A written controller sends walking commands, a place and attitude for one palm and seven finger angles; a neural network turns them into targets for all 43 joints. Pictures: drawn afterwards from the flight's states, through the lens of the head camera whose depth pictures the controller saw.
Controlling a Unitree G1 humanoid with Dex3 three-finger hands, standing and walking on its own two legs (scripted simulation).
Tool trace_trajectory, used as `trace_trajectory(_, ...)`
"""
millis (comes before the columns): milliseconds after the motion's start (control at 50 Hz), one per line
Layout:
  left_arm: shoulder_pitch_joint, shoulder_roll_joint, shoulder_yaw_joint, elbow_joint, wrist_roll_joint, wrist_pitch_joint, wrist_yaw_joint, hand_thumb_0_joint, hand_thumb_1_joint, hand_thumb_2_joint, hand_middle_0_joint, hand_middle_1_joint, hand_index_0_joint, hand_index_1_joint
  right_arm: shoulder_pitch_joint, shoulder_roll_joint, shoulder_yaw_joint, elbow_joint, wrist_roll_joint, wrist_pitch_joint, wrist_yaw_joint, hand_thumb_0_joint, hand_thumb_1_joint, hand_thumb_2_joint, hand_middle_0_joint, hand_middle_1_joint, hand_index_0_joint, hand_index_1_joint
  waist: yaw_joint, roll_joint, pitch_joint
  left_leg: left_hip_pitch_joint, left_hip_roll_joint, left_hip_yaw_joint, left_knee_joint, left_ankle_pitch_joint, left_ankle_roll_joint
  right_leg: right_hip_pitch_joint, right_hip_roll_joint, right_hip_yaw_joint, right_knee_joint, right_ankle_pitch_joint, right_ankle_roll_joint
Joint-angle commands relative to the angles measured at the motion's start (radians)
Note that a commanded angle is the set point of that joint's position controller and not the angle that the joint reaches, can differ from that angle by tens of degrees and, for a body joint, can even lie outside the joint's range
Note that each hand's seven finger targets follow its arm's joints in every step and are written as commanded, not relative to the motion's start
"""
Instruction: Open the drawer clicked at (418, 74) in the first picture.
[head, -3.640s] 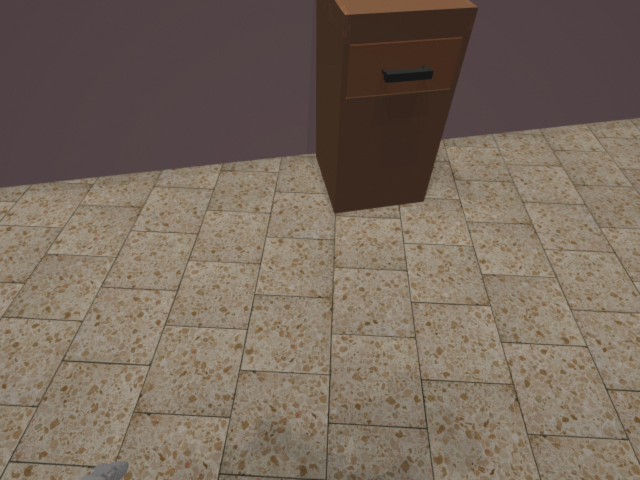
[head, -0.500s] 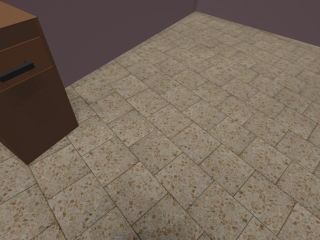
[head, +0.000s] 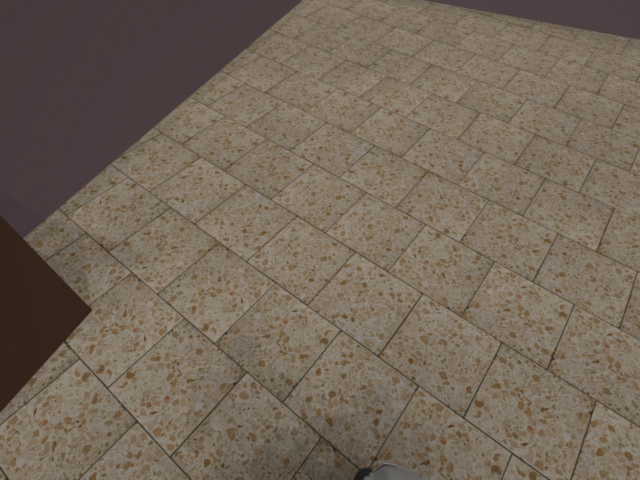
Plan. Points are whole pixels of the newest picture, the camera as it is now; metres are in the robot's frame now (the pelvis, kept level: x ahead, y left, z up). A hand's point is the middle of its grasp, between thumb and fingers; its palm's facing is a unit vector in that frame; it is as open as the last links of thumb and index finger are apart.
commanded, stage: walk to a spot facing it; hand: left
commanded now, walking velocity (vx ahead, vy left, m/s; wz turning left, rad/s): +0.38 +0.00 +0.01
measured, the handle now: out of the picture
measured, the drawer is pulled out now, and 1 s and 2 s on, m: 0.00 0.00 0.00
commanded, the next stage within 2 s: turn to face it in 0.52 s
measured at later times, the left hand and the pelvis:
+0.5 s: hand (189, 433) +0.21 +0.21 -0.18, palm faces +0.08 -0.99 -0.13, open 7.4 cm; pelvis +0.23 +0.03 +0.01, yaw +0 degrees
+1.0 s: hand (229, 280) +0.46 +0.18 -0.14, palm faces +0.14 -0.97 -0.21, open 7.2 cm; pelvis +0.38 -0.01 +0.02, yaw +7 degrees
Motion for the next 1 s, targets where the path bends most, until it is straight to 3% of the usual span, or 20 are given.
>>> trace_trajectory(0,0.423,0.285,0.065,0.083,-0.025,-0.033,0.034,0.0,0.9,0.9,-0.2,-0.3,-0.2,-0.3,-0.093,-0.109,-0.013,-0.127,0.027,-0.024,0.001,0.0,-0.9,-0.9,0.2,0.3,0.2,0.3,0.192,-0.238,-0.288,-0.678,-0.062,-0.208,0.841,-0.089,0.076,0.682,-0.403,0.678,-0.3,-0.08,-0.201)
trace_trajectory(60,0.19,0.115,0.017,0.027,-0.015,-0.038,0.048,0.0,0.9,0.9,-0.2,-0.3,-0.2,-0.3,-0.196,-0.096,-0.021,-0.137,0.005,-0.015,0.002,0.0,-0.9,-0.9,0.2,0.3,0.2,0.3,0.093,-0.033,-0.051,-0.667,0.046,-0.277,0.799,0.128,0.077,0.299,-0.317,0.405,-0.337,-0.084,-0.133)
trace_trajectory(120,0.136,0.068,0.0,0.021,-0.004,-0.051,0.051,0.0,0.9,0.9,-0.2,-0.3,-0.2,-0.3,-0.107,-0.055,-0.015,-0.114,-0.002,0.019,0.009,0.0,-0.9,-0.9,0.2,0.3,0.2,0.3,0.016,-0.082,-0.029,-0.56,0.042,-0.235,0.599,0.154,0.053,0.157,-0.249,0.203,-0.363,0.016,-0.097)
trace_trajectory(200,0.117,0.104,-0.002,0.021,-0.009,-0.051,0.043,0.0,0.9,0.9,-0.2,-0.3,-0.2,-0.3,-0.181,-0.059,-0.012,-0.161,0.002,0.02,0.032,0.0,-0.9,-0.9,0.2,0.3,0.2,0.3,0.015,-0.117,0.014,-0.486,0.017,-0.185,0.295,0.251,0.044,0.126,-0.206,0.12,-0.386,-0.074,-0.084)
trace_trajectory(280,0.14,0.132,0.005,0.031,-0.009,-0.046,0.038,0.0,0.9,0.9,-0.2,-0.3,-0.2,-0.3,-0.26,-0.1,-0.02,-0.201,0.002,0.004,0.043,0.0,-0.9,-0.9,0.2,0.3,0.2,0.3,0.029,-0.093,0.043,-0.43,-0.019,-0.143,0.154,0.271,0.059,0.189,-0.213,0.131,-0.357,-0.101,-0.072)
trace_trajectory(340,0.143,0.122,0.008,0.031,-0.013,-0.036,0.036,0.0,0.9,0.9,-0.2,-0.3,-0.2,-0.3,-0.115,-0.167,-0.035,-0.16,-0.005,-0.011,0.032,0.0,-0.9,-0.9,0.2,0.3,0.2,0.3,-0.046,0.044,-0.012,-0.138,-0.06,-0.124,0.008,0.268,0.071,0.132,-0.144,0.06,-0.097,0.011,-0.031)
trace_trajectory(360,0.169,0.077,0.001,0.014,-0.021,-0.034,0.029,0.0,0.9,0.9,-0.2,-0.3,-0.2,-0.3,0.01,-0.261,-0.057,-0.131,-0.019,-0.017,0.02,0.0,-0.9,-0.9,0.2,0.3,0.2,0.3,-0.089,0.25,-0.084,0.028,0.088,-0.359,-0.11,0.183,0.13,0.008,-0.038,-0.012,0.196,-0.034,0.021)
trace_trajectory(380,0.148,0.038,-0.007,-0.024,-0.027,-0.035,0.022,0.0,0.9,0.9,-0.2,-0.3,-0.2,-0.3,0.114,-0.355,-0.076,-0.111,-0.019,-0.016,0.01,0.0,-0.9,-0.9,0.2,0.3,0.2,0.3,-0.109,0.428,-0.126,0.104,0.302,-0.678,-0.278,0.172,0.221,-0.159,0.073,-0.026,0.512,-0.394,0.05)
trace_trajectory(400,0.101,0.062,-0.005,-0.044,-0.019,-0.034,0.028,0.0,0.9,0.9,-0.2,-0.3,-0.2,-0.3,0.078,-0.33,-0.065,-0.106,-0.013,-0.011,-0.002,0.0,-0.9,-0.9,0.2,0.3,0.2,0.3,-0.097,0.334,-0.13,0.072,0.33,-0.722,-0.308,0.108,0.248,-0.221,0.036,0.098,0.662,-0.393,0.03)
trace_trajectory(460,0.076,0.039,-0.001,-0.015,-0.01,-0.023,0.011,0.0,0.9,0.9,-0.2,-0.3,-0.2,-0.3,-0.119,-0.205,-0.032,-0.161,-0.01,-0.027,-0.011,0.0,-0.9,-0.9,0.2,0.3,0.2,0.3,-0.013,0.124,-0.008,-0.149,0.253,-0.475,-0.332,0.146,0.202,-0.224,-0.067,0.144,0.685,-0.178,0.042)
trace_trajectory(500,0.127,0.011,-0.003,-0.002,-0.008,-0.001,0.012,0.0,0.9,0.9,-0.2,-0.3,-0.2,-0.3,-0.15,-0.184,-0.026,-0.157,-0.005,-0.036,-0.015,0.0,-0.9,-0.9,0.2,0.3,0.2,0.3,0.031,0.116,-0.039,-0.187,0.208,-0.32,-0.329,0.288,0.185,-0.153,-0.071,0.129,0.6,-0.139,0.055)
trace_trajectory(580,0.094,-0.012,-0.004,-0.023,-0.01,0.024,0.011,0.0,0.9,0.9,-0.2,-0.3,-0.2,-0.3,-0.147,-0.179,-0.034,-0.137,-0.005,-0.032,-0.014,0.0,-0.9,-0.9,0.2,0.3,0.2,0.3,0.039,0.108,-0.006,-0.214,0.182,-0.173,-0.355,0.363,0.189,-0.094,-0.079,0.088,0.35,-0.078,0.072)
trace_trajectory(640,0.047,-0.015,-0.012,-0.039,-0.011,0.01,0.017,0.0,0.9,0.9,-0.2,-0.3,-0.2,-0.3,-0.131,-0.18,-0.031,-0.113,-0.003,-0.018,-0.011,0.0,-0.9,-0.9,0.2,0.3,0.2,0.3,0.024,0.114,0.007,-0.212,0.159,-0.165,-0.287,0.489,0.198,-0.004,-0.046,0.039,0.138,-0.051,0.079)
trace_trajectory(720,0.175,0.037,-0.008,0.009,-0.008,-0.014,0.029,0.0,0.9,0.9,-0.2,-0.3,-0.2,-0.3,-0.135,-0.17,-0.025,-0.095,0.006,-0.002,-0.009,0.0,-0.9,-0.9,0.2,0.3,0.2,0.3,0.089,0.053,-0.093,-0.247,0.063,-0.154,-0.044,0.461,0.128,0.293,-0.01,-0.002,-0.109,0.134,0.087)
trace_trajectory(740,0.24,0.115,0.006,0.026,-0.003,-0.026,0.04,0.0,0.9,0.9,-0.2,-0.3,-0.2,-0.3,-0.129,-0.135,-0.02,-0.101,0.013,0.0,-0.003,0.0,-0.9,-0.9,0.2,0.3,0.2,0.3,0.116,-0.07,-0.144,-0.395,0.0,-0.11,0.121,0.299,0.085,0.465,-0.149,0.133,-0.112,0.324,0.052)
trace_trajectory(760,0.3,0.213,0.027,0.033,-0.006,-0.026,0.047,0.0,0.9,0.9,-0.2,-0.3,-0.2,-0.3,-0.103,-0.08,-0.012,-0.129,0.016,0.006,0.002,0.0,-0.9,-0.9,0.2,0.3,0.2,0.3,0.123,-0.267,-0.191,-0.535,-0.097,-0.096,0.351,-0.095,0.05,0.568,-0.372,0.316,-0.168,0.533,-0.037)
trace_trajectory(780,0.309,0.224,0.021,0.021,-0.017,-0.022,0.049,0.0,0.9,0.9,-0.2,-0.3,-0.2,-0.3,-0.135,-0.096,-0.013,-0.148,0.019,0.027,-0.01,0.0,-0.9,-0.9,0.2,0.3,0.2,0.3,0.134,-0.247,-0.198,-0.537,-0.086,-0.207,0.509,-0.198,0.046,0.488,-0.438,0.358,-0.224,0.553,-0.097)
trace_trajectory(800,0.239,0.215,0.027,0.007,-0.017,-0.023,0.055,0.0,0.9,0.9,-0.2,-0.3,-0.2,-0.3,-0.138,-0.099,-0.016,-0.153,0.017,0.035,-0.01,0.0,-0.9,-0.9,0.2,0.3,0.2,0.3,0.113,-0.341,-0.199,-0.575,-0.067,-0.248,0.609,-0.155,0.04,0.458,-0.43,0.366,-0.243,0.514,-0.109)
trace_trajectory(860,0.091,0.129,0.009,-0.046,-0.011,-0.006,0.072,0.0,0.9,0.9,-0.2,-0.3,-0.2,-0.3,-0.189,-0.105,-0.024,-0.149,0.013,0.057,0.004,0.0,-0.9,-0.9,0.2,0.3,0.2,0.3,0.06,-0.132,-0.098,-0.558,-0.03,-0.253,0.636,-0.006,0.029,0.286,-0.351,0.15,-0.246,0.347,-0.065)
trace_trajectory(980,0.006,0.153,0.023,-0.103,-0.004,0.019,0.074,0.0,0.9,0.9,-0.2,-0.3,-0.2,-0.3,-0.206,-0.1,-0.028,-0.203,0.006,0.085,0.027,0.0,-0.9,-0.9,0.2,0.3,0.2,0.3,0.031,-0.169,-0.056,-0.463,-0.049,-0.174,0.363,0.064,0.024,0.185,-0.327,0.0,-0.253,0.098,-0.036)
